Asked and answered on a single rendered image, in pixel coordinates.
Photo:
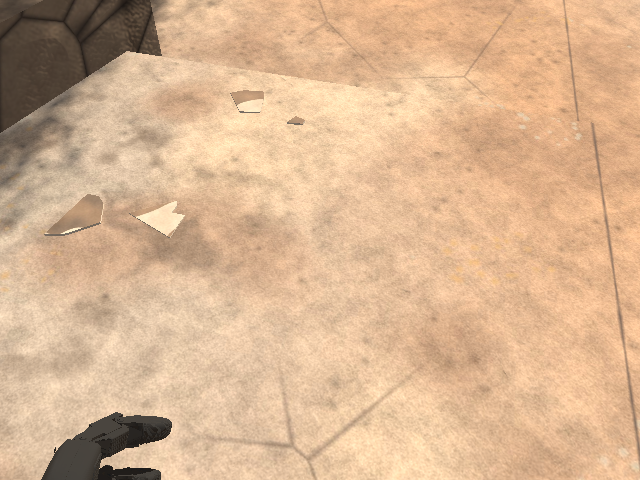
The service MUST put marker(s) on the robot left hand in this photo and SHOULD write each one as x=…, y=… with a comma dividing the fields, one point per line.
x=80, y=458

